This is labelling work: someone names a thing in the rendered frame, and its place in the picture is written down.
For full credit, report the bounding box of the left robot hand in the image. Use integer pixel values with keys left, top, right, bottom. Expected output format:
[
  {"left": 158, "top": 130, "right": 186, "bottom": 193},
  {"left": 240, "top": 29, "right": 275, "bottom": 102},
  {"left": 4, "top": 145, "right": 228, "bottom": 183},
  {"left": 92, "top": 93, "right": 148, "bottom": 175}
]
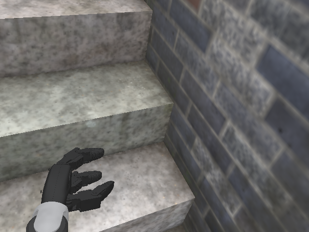
[{"left": 41, "top": 147, "right": 115, "bottom": 213}]

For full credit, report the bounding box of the left robot forearm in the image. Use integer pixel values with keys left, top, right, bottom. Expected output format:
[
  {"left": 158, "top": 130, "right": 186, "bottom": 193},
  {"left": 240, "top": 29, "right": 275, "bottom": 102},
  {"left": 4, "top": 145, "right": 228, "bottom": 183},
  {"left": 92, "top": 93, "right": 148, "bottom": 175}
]
[{"left": 26, "top": 201, "right": 69, "bottom": 232}]

